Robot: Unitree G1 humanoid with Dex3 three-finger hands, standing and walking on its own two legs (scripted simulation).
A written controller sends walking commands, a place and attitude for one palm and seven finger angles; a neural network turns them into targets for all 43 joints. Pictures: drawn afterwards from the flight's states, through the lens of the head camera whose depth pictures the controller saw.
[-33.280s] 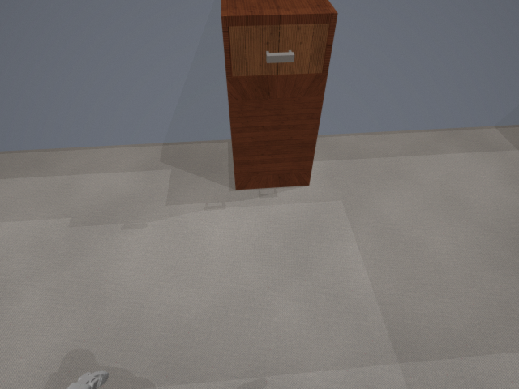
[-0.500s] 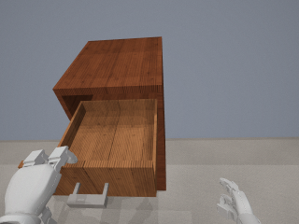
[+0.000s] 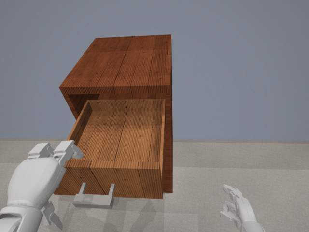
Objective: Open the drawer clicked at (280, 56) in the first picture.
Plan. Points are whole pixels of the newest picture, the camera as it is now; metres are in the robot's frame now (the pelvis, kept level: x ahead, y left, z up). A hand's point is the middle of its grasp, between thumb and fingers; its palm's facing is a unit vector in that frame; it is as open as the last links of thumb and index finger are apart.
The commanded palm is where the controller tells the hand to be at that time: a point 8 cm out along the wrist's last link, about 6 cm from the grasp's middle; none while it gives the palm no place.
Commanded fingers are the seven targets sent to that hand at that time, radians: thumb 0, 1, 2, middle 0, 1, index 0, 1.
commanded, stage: draw the hand back to the body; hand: left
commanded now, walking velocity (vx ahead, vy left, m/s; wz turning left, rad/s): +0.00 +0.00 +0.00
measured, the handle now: (96, 193) +0.21 +0.21 -0.02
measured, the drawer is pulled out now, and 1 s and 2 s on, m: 0.30 0.30 0.30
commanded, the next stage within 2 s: step back with the hand held close in 1.42 s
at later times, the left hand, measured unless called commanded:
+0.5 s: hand (59, 174) +0.18 +0.24 +0.13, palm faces +0.20 -0.54 -0.82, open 13.8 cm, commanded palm +0.14 +0.26 +0.18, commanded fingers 0.00 -0.32 0.38 -0.29 -1.09 -0.29 -1.09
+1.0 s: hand (68, 156) +0.21 +0.22 +0.16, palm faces +0.36 -0.83 -0.43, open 10.6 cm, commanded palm +0.16 +0.27 +0.18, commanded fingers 0.00 0.55 0.75 -0.22 -0.52 -0.22 -0.52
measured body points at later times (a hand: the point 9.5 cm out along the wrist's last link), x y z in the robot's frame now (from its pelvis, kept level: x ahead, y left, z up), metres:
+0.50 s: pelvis +0.02 +0.00 +0.00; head +0.02 -0.04 +0.45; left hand +0.17 +0.26 +0.17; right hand +0.25 -0.20 -0.08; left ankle +0.04 +0.12 -0.73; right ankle -0.05 -0.12 -0.73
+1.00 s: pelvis +0.04 -0.01 +0.01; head +0.03 -0.03 +0.46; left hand +0.19 +0.26 +0.18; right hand +0.23 -0.23 -0.08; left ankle +0.04 +0.12 -0.73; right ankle -0.05 -0.12 -0.73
